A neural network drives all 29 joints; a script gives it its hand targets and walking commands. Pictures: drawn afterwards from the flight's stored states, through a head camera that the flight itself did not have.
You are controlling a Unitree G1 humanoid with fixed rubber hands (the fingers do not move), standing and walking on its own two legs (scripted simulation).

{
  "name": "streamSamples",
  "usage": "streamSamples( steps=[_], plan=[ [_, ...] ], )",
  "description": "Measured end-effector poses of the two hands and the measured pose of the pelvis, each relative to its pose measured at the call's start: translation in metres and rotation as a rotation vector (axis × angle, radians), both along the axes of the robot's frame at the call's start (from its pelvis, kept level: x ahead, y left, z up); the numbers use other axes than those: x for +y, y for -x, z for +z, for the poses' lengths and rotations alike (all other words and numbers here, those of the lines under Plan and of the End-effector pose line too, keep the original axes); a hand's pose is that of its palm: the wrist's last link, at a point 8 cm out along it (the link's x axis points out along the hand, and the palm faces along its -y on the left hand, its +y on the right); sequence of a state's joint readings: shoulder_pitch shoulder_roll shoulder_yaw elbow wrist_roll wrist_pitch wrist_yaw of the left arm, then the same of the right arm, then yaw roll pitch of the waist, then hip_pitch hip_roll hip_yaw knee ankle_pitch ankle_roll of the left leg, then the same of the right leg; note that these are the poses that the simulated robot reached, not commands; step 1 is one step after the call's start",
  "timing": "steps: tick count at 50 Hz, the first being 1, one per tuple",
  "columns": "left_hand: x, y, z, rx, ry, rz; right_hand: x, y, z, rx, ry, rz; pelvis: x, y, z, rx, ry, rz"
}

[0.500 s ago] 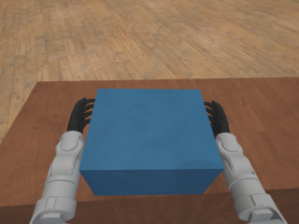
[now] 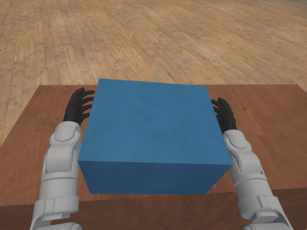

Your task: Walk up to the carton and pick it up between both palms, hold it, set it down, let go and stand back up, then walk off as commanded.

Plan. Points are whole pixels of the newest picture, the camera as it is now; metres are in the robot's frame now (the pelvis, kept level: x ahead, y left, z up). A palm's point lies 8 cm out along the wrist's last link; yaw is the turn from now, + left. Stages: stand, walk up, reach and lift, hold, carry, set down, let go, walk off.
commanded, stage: reach and lift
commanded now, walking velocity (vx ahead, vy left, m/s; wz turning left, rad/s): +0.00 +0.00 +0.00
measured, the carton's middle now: (151, 136) +0.34 +0.01 +0.09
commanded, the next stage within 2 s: hold in 0.84 s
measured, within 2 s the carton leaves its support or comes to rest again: neither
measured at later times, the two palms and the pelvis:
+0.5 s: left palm (72, 113) +0.36 +0.21 +0.15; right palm (223, 120) +0.37 -0.18 +0.14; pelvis +0.00 +0.01 +0.00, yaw +0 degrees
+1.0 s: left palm (73, 109) +0.36 +0.20 +0.17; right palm (228, 115) +0.37 -0.19 +0.15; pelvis +0.01 +0.00 +0.00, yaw +0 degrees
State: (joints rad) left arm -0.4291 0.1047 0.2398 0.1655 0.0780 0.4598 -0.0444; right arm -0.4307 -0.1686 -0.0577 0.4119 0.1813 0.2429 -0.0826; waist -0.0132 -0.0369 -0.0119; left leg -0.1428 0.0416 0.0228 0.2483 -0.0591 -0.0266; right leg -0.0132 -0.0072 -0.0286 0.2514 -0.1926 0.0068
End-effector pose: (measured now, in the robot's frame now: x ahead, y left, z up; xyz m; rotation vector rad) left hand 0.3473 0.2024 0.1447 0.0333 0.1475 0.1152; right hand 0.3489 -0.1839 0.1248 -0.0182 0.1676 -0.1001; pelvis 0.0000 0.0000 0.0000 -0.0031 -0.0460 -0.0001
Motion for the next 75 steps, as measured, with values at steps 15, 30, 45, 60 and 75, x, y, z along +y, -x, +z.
streamSamples(
  steps=[15, 30, 45, 60, 75],
  plan=[
    [0.004, -0.007, 0.004, 0.022, 0.011, 0.001, 0.003, -0.006, 0.004, 0.019, -0.013, 0.004, 0.004, 0.008, -0.001, 0.023, 0.005, -0.002],
    [0.003, -0.013, 0.006, 0.020, 0.000, 0.018, 0.004, -0.019, 0.011, 0.014, -0.028, 0.015, 0.007, -0.007, 0.000, 0.025, 0.004, -0.002],
    [-0.003, -0.009, 0.021, -0.002, -0.014, 0.025, -0.003, -0.019, 0.025, -0.008, -0.051, 0.012, -0.003, -0.012, 0.000, 0.005, 0.001, -0.001],
    [0.000, -0.006, 0.030, -0.007, -0.002, 0.003, 0.000, -0.013, 0.033, -0.013, -0.065, -0.003, -0.002, -0.007, 0.000, -0.008, 0.001, 0.001],
    [-0.002, -0.008, 0.037, 0.000, 0.008, 0.007, -0.002, -0.012, 0.040, -0.009, -0.077, -0.001, 0.002, 0.002, 0.000, 0.009, 0.005, -0.008]
  ],
)
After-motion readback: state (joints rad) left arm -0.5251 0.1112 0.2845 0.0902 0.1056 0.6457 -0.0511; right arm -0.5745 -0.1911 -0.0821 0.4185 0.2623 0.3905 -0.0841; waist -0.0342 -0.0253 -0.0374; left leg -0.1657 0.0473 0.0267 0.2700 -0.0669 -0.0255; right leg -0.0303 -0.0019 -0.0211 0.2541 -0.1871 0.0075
